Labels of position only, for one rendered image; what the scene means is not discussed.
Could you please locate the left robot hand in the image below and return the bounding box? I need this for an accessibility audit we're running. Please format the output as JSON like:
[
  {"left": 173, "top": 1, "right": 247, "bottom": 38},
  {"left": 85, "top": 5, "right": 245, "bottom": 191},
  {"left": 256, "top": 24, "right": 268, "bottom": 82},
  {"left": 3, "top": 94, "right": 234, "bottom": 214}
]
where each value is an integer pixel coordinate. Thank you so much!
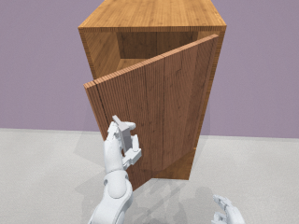
[{"left": 103, "top": 121, "right": 142, "bottom": 174}]

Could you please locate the cupboard door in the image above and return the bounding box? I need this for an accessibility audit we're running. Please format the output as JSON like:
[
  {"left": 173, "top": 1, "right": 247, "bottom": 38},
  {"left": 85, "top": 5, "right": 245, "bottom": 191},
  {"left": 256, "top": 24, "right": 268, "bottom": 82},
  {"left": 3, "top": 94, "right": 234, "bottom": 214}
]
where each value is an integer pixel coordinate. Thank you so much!
[{"left": 83, "top": 34, "right": 219, "bottom": 191}]

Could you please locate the handle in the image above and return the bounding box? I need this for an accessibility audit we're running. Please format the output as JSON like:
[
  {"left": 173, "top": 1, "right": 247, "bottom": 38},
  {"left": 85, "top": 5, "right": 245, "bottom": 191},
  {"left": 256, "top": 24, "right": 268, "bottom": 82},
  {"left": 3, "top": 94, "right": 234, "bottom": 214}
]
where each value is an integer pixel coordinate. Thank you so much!
[{"left": 112, "top": 115, "right": 133, "bottom": 154}]

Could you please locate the left robot forearm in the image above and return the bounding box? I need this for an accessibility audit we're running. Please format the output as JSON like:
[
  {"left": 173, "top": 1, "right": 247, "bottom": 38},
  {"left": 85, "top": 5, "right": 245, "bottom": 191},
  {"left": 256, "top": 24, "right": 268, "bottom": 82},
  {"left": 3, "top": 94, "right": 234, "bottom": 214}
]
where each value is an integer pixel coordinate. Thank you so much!
[{"left": 87, "top": 170, "right": 134, "bottom": 224}]

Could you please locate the right robot hand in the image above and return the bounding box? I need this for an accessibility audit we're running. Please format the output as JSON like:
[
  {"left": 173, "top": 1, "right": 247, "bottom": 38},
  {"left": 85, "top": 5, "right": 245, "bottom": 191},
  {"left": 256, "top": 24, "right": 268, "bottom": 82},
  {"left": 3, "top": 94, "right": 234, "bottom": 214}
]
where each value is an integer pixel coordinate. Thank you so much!
[{"left": 211, "top": 194, "right": 246, "bottom": 224}]

